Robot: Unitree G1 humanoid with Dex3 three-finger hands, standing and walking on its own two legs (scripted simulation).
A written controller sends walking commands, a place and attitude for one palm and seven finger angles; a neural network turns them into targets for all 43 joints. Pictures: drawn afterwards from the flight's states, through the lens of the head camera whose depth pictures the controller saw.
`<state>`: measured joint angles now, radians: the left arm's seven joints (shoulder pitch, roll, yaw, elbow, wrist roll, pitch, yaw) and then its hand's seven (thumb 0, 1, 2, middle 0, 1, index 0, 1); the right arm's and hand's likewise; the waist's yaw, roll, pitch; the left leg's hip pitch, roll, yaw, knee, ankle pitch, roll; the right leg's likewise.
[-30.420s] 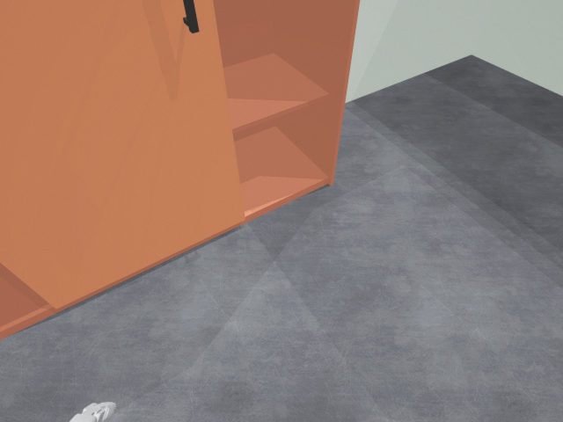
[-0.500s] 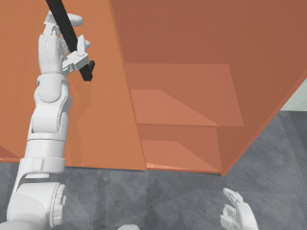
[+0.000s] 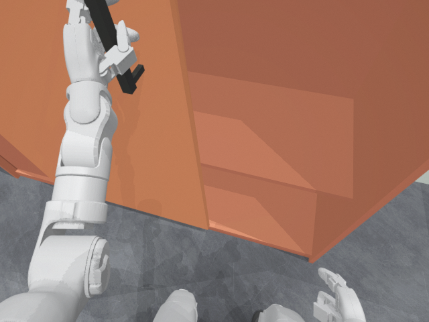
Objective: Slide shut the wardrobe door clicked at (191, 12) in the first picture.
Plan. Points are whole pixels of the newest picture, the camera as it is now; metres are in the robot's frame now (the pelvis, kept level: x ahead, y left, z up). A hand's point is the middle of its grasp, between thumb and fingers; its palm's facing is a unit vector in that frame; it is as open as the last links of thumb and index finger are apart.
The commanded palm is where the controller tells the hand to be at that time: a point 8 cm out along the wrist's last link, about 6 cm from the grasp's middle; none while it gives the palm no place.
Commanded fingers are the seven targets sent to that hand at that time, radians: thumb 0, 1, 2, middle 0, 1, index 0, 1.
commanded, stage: step sideways, sliding the door along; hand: left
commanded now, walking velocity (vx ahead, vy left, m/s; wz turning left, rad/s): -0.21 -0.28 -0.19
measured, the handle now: (109, 11) +0.47 +0.22 +0.28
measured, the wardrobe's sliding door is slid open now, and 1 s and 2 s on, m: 0.46 0.19 0.03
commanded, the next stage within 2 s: none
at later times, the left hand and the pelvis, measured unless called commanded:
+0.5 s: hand (197, 61) +0.42 +0.08 +0.24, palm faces +0.35 -0.93 -0.07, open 6.7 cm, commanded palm +0.38 +0.06 +0.23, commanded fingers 0.00 0.90 0.90 -0.45 -1.40 -0.45 -1.40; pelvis +0.06 -0.11 +0.02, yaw +1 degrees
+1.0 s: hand (309, 85) +0.39 -0.07 +0.24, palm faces +0.15 -0.99 -0.06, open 7.0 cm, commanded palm +0.36 -0.06 +0.23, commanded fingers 0.00 0.90 0.90 -0.45 -1.40 -0.45 -1.40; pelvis +0.05 -0.20 +0.01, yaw -4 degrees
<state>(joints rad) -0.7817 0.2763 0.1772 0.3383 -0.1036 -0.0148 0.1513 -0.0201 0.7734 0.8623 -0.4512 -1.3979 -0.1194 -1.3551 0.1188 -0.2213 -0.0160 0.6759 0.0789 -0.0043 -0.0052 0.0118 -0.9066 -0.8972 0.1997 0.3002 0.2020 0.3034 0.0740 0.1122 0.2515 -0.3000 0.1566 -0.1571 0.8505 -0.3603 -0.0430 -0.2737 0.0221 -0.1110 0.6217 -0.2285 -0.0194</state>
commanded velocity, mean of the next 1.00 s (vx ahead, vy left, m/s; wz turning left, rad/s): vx -0.29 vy -0.26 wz -0.22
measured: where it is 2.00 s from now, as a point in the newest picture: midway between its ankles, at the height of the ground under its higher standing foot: outside the picture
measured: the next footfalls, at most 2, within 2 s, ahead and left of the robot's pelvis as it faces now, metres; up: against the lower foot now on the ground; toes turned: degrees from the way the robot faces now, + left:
left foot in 0.08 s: +0.06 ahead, +0.17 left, +0.00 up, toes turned +1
right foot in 0.30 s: +0.14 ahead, -0.25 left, +0.00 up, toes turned -7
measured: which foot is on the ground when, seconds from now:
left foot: up 0.00-0.06, down 0.08-0.36, up 0.38-0.48, down 0.50-1.00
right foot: down 0.00-0.08, up 0.10-0.28, down 0.30-1.00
